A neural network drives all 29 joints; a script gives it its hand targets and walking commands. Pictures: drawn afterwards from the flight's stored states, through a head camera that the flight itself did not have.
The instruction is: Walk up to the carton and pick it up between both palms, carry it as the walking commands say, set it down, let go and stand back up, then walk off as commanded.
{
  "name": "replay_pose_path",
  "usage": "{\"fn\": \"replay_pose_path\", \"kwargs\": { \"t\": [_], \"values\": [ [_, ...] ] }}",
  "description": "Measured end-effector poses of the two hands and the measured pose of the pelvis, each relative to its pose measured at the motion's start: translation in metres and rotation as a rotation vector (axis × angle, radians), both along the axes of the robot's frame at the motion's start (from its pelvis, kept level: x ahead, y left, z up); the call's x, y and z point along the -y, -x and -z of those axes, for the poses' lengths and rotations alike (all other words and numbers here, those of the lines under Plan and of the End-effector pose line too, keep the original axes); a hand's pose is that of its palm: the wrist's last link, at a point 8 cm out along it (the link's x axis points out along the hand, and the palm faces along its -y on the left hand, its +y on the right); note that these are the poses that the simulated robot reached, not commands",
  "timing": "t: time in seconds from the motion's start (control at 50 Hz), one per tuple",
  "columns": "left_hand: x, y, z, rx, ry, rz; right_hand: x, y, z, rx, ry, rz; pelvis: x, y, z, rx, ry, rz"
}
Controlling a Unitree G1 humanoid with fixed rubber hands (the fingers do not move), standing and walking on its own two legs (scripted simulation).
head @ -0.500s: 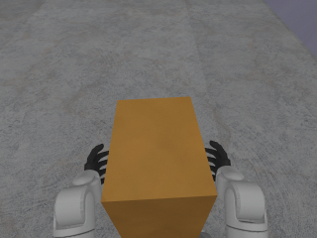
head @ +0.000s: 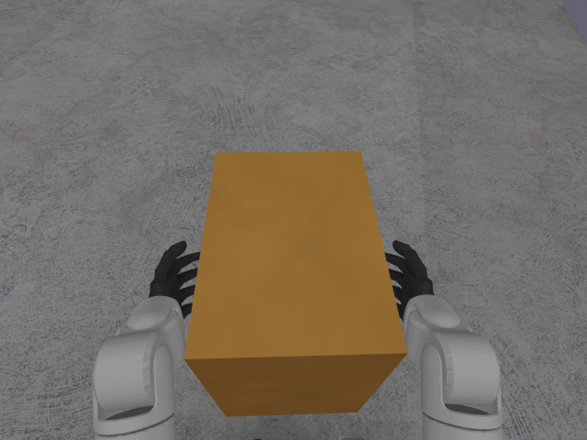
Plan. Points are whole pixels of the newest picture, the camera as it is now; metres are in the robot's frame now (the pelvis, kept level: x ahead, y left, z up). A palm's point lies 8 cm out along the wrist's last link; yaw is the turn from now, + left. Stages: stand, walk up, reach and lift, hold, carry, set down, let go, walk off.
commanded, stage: carry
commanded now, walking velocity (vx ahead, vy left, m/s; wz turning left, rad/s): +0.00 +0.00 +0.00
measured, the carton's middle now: (290, 289) +0.33 +0.00 -0.03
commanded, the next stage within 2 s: none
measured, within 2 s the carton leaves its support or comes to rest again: neither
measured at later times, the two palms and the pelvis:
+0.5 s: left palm (183, 227) +0.37 +0.14 +0.08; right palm (408, 215) +0.39 -0.15 +0.09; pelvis +0.12 -0.03 -0.01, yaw +2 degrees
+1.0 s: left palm (168, 240) +0.35 +0.15 +0.08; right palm (400, 231) +0.36 -0.14 +0.09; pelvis +0.10 -0.01 -0.01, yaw +2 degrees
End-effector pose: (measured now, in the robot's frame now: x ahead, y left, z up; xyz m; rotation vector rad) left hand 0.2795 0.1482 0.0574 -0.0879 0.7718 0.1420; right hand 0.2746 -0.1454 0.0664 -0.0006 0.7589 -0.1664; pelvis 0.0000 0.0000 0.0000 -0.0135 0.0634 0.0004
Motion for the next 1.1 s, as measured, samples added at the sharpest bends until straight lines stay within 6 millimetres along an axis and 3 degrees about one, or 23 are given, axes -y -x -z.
{"fn": "replay_pose_path", "kwargs": {
  "t": [0.12,0.22,0.4,0.54,0.74,1.1],
  "values": [
    [0.019,-0.042,-0.010,0.046,-0.020,0.011,0.019,-0.040,-0.007,0.046,-0.011,0.005,0.016,-0.046,0.003,0.025,-0.029,-0.006],
    [0.024,-0.068,-0.019,0.052,-0.051,0.002,0.025,-0.072,-0.010,0.052,-0.035,-0.012,0.025,-0.083,0.004,0.036,-0.002,-0.026],
    [0.014,-0.092,-0.026,0.072,-0.031,-0.048,0.014,-0.111,-0.024,0.072,-0.014,-0.062,0.029,-0.116,0.004,0.010,0.001,-0.028],
    [0.008,-0.093,-0.024,0.072,-0.023,-0.049,0.008,-0.111,-0.022,0.072,-0.002,-0.067,0.024,-0.120,0.008,0.020,0.011,-0.033],
    [0.002,-0.082,-0.021,0.051,-0.026,-0.031,0.002,-0.095,-0.017,0.050,-0.002,-0.053,0.014,-0.112,0.009,0.044,0.010,-0.035],
    [-0.007,-0.071,-0.024,0.058,-0.029,-0.045,-0.007,-0.087,-0.020,0.056,-0.014,-0.058,0.007,-0.098,0.008,0.050,0.006,-0.036]
  ]
}}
